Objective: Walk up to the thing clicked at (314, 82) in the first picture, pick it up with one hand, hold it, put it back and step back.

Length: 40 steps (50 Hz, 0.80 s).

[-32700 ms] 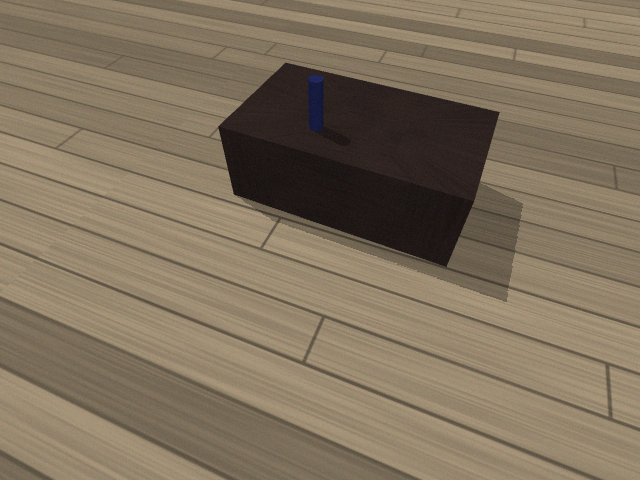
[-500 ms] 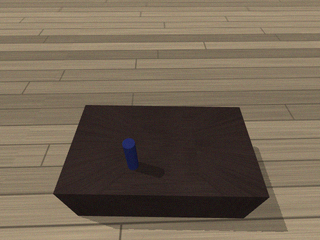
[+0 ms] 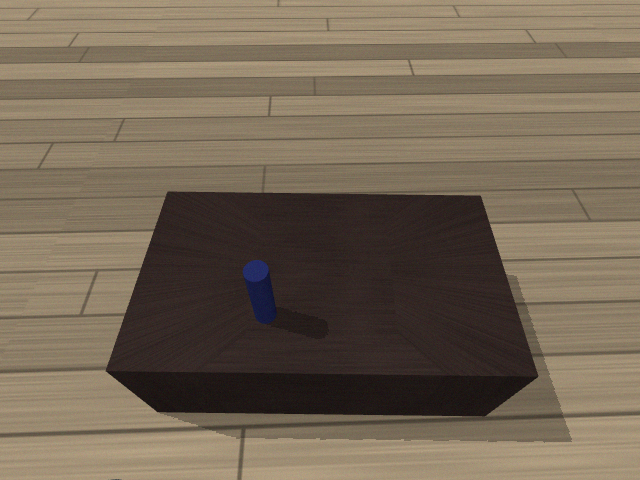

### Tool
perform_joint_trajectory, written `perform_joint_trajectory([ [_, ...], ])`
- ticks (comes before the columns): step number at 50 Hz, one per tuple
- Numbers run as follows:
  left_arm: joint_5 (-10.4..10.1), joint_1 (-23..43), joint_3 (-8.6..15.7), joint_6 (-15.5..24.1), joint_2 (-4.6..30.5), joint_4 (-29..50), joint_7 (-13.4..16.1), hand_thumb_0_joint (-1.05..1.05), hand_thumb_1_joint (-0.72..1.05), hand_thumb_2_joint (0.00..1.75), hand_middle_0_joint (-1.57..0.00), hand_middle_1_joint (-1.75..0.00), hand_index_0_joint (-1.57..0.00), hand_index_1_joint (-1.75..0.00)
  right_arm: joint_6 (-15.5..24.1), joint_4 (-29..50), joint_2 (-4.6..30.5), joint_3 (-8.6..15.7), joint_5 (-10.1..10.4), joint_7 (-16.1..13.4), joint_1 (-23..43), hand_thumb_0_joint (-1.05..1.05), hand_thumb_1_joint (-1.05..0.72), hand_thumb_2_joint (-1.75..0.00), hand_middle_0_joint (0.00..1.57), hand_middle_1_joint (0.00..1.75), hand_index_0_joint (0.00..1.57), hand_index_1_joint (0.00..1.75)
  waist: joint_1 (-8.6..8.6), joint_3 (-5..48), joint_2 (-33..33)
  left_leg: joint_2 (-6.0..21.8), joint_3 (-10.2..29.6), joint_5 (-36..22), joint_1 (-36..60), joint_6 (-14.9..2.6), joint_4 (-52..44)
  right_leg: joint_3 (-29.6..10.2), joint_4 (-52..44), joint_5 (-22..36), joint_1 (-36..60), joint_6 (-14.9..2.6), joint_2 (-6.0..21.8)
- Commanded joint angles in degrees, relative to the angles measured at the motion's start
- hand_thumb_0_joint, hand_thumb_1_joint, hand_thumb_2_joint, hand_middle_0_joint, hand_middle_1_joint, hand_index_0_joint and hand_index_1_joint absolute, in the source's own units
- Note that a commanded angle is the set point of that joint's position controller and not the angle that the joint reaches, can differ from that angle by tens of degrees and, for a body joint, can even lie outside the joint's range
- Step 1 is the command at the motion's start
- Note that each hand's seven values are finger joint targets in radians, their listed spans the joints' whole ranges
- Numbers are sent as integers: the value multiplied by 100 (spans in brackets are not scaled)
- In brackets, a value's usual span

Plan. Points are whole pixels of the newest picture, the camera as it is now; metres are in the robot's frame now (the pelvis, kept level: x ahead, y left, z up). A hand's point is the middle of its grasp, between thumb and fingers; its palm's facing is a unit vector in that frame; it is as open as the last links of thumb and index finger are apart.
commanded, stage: step back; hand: left
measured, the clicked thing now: (261, 294) +0.51 +0.16 -0.32
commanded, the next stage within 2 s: none
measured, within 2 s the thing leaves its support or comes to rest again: neither
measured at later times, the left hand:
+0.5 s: hand out of the picture +0.05 +0.29 -0.18, palm faces +0.00 -0.93 -0.37, open 7.4 cm
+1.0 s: hand out of the picture -0.06 +0.26 -0.14, palm faces -0.05 -0.91 -0.42, open 7.4 cm
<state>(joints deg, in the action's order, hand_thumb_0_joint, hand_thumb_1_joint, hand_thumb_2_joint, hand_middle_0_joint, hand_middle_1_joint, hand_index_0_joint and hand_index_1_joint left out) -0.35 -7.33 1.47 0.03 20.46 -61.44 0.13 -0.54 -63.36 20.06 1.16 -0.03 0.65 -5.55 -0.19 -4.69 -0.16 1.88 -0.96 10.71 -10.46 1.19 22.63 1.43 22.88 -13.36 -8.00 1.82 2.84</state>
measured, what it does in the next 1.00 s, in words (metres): walks backwards: left foot, then right foot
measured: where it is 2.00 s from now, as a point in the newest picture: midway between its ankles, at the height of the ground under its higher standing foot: outside the picture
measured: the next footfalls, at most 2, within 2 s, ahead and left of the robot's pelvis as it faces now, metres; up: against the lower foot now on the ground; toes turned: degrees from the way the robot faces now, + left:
left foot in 0.40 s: -0.06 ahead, +0.13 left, +0.00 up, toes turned +0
right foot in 0.78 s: -0.11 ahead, -0.11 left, +0.00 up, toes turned -1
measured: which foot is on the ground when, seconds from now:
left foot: down 0.00-0.16, up 0.18-0.38, down 0.40-0.80, up 0.82-1.00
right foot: down 0.00-0.40, up 0.42-0.76, down 0.78-1.00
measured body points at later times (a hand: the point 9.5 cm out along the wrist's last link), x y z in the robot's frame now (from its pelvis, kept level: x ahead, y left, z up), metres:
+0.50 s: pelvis -0.09 +0.02 -0.02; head -0.01 +0.05 +0.42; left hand +0.05 +0.34 -0.15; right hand -0.02 -0.29 -0.13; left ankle -0.10 +0.13 -0.74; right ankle -0.06 -0.13 -0.70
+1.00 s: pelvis -0.19 +0.01 -0.01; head -0.13 -0.02 +0.43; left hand -0.06 +0.31 -0.11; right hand -0.10 -0.31 -0.15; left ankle -0.23 +0.15 -0.67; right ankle -0.15 -0.10 -0.74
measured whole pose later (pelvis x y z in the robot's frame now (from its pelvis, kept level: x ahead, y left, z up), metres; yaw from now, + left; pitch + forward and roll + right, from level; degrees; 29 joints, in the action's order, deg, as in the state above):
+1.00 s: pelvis -0.19 +0.01 -0.01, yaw -3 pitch -1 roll +1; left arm 1.8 -8.1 3.6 -1.7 19.5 -45.3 0.6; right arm -2.8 -49.3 23.2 2.5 0.5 -1.7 -8.0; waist 1.1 -9.4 1.8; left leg -5.7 7.5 30.6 -23.7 1.3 64.0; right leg -1.9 34.7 -14.2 -19.2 -1.7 -0.4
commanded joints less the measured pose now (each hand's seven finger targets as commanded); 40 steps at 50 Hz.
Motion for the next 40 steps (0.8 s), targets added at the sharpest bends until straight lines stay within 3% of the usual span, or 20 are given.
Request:
perform_joint_trajectory([
  [1, -8, -23, 333, -29, 1262, 684, 135, 0, 90, 90, -20, -30, -20, -30, -35, 639, 1535, 420, 43, -71, 99, 0, -90, -90, 20, 30, 20, 30, -48, 933, 384, 798, 644, -2421, 212, -730, 230, -153, 853, 1686, -107, -410, 118],
  [4, 54, -217, 349, -96, 1245, 806, 129, 0, 90, 90, -20, -30, -20, -30, -121, 877, 1597, 502, 40, -79, 196, 0, -90, -90, 20, 30, 20, 30, -5, 934, 628, 966, 860, -1702, -283, -995, 379, -156, 1345, 1037, -177, -504, 24],
  [6, 87, -435, 400, -82, 1390, 855, 116, 0, 90, 90, -20, -30, -20, -30, -177, 1053, 1497, 501, 54, -67, 357, 0, -90, -90, 20, 30, 20, 30, 141, 990, 232, 545, 610, -882, -528, -851, 1144, -655, 926, 1125, -319, -794, 423],
  [8, 141, -195, 571, -56, 1984, 1017, 119, 0, 90, 90, -20, -30, -20, -30, -246, 1177, 1120, 434, 33, -48, 389, 0, -90, -90, 20, 30, 20, 30, 234, 642, -1132, -693, 49, 1323, -964, -294, 2996, -2076, -390, 1790, -785, -1640, 1721],
  [9, 245, -2, 611, -24, 2145, 1239, 140, 0, 90, 90, -20, -30, -20, -30, -302, 1272, 1177, 465, -36, -46, 260, 0, -90, -90, 20, 30, 20, 30, 206, 528, -1340, -657, 454, 2350, -1195, -263, 4018, -2625, -508, 1976, -1054, -2074, 2187],
  [10, 247, 276, 605, -5, 2055, 1354, 164, 0, 90, 90, -20, -30, -20, -30, -334, 1205, 1247, 483, 8, -42, 6, 0, -90, -90, 20, 30, 20, 30, 22, 528, -1017, -520, 913, 2355, -1162, -279, 4491, -2257, -300, 2188, -1137, -2033, 2131],
  [12, 267, 811, 548, -21, 1813, 1523, 200, 0, 90, 90, -20, -30, -20, -30, -292, 1136, 1303, 525, 111, -40, -426, 0, -90, -90, 20, 30, 20, 30, -234, 615, -939, -483, 827, 2020, -1040, -283, 4523, -1365, 105, 2210, -1091, -1673, 1511],
  [16, 263, 277, 546, -113, 1593, 1645, 207, 0, 90, 90, -20, -30, -20, -30, -193, 1246, 1251, 428, -42, -67, -463, 0, -90, -90, 20, 30, 20, 30, 118, 844, -1116, -206, 363, 1862, -1200, -219, 2056, -1240, 722, 2365, 245, -1265, 1246],
  [18, 146, 316, 548, -201, 1656, 1709, 170, 0, 90, 90, -20, -30, -20, -30, -116, 1199, 1190, 451, -156, -86, -733, 0, -90, -90, 20, 30, 20, 30, -50, 899, -1061, -321, 3, 744, -633, -232, 440, -1032, 1292, 2560, 241, -1075, 1057],
  [19, 100, 169, 489, -249, 1517, 1721, 144, 0, 90, 90, -20, -30, -20, -30, -63, 1195, 1324, 508, -212, -108, -715, 0, -90, -90, 20, 30, 20, 30, -36, 859, -610, -72, 310, -509, -79, -264, -49, -825, 1706, 2027, -323, -814, 751],
  [20, 53, -11, 420, -282, 1125, 1804, 121, 0, 90, 90, -20, -30, -20, -30, -12, 1324, 1764, 625, -342, -124, -631, 0, -90, -90, 20, 30, 20, 30, 55, 889, 700, 1062, 1886, -2126, 473, -522, -168, -529, 2713, -4, -1349, -483, -109],
  [21, 72, 265, 444, -305, 1145, 1843, 199, 0, 90, 90, -20, -30, -20, -30, -17, 1403, 2384, 719, -248, -85, -471, 0, -90, -90, 20, 30, 20, 30, -123, 761, 1370, 1826, 2620, -3367, 236, -1153, -91, -734, 3396, -2429, -1998, -273, -931],
  [22, 137, 485, 496, -314, 1240, 1825, 286, 0, 90, 90, -20, -30, -20, -30, -3, 1419, 2418, 764, -199, -102, -562, 0, -90, -90, 20, 30, 20, 30, -319, 713, 1313, 2124, 3015, -2969, -132, -1535, -276, -1332, 4181, -2698, -1894, -249, -997],
  [25, 25, -46, 505, -281, 1174, 1619, 239, 0, 90, 90, -20, -30, -20, -30, 8, 1584, 1628, 541, -207, -220, 103, 0, -90, -90, 20, 30, 20, 30, 252, 509, 915, 1034, 1217, -3431, 553, -996, 424, -1363, 4710, -1513, -2484, -316, -913],
  [30, 140, -38, 524, -204, 1142, 1782, 176, 0, 90, 90, -20, -30, -20, -30, -9, 1709, 1478, 571, -129, -276, -415, 0, -90, -90, 20, 30, 20, 30, -106, 619, 751, 1362, 1351, -3306, 1139, -1540, 609, -983, 3871, -1612, -2295, -20, -744],
  [32, 150, -27, 542, -172, 1136, 1841, 152, 0, 90, 90, -20, -30, -20, -30, -7, 1764, 1539, 590, -127, -268, -513, 0, -90, -90, 20, 30, 20, 30, -164, 709, 775, 1429, 1307, -3240, 1161, -1579, 718, -821, 3257, -1576, -2088, -34, -614],
  [35, 169, -238, 572, -109, 1076, 1788, 102, 0, 90, 90, -20, -30, -20, -30, -59, 1902, 1576, 584, -107, -220, -372, 0, -90, -90, 20, 30, 20, 30, -106, 993, 980, 1216, 1085, -2643, 947, -1339, 1020, -403, 1841, -1202, -1344, -148, -452],
  [38, 256, -685, 623, -37, 1139, 1558, 100, 0, 90, 90, -20, -30, -20, -30, -151, 1997, 1489, 519, -5, -182, -124, 0, -90, -90, 20, 30, 20, 30, 169, 955, 676, 958, 848, -1553, -124, -911, 1518, -394, 60, 537, -96, -373, -383],
  [39, 320, -670, 719, 14, 1531, 1623, 120, 0, 90, 90, -20, -30, -20, -30, -141, 2073, 1274, 444, 47, -174, -148, 0, -90, -90, 20, 30, 20, 30, 129, 954, -160, 494, 717, -473, -1032, -558, 2057, -1656, 68, 1273, 330, -638, 401],
  [40, 207, -422, 802, -22, 2032, 1653, 88, 0, 90, 90, -20, -30, -20, -30, -177, 2091, 1120, 430, 91, -231, 101, 0, -90, -90, 20, 30, 20, 30, 289, 561, -1490, -612, 221, 2018, -1439, -216, 3271, -2980, -285, 2025, -540, -1669, 1594],
])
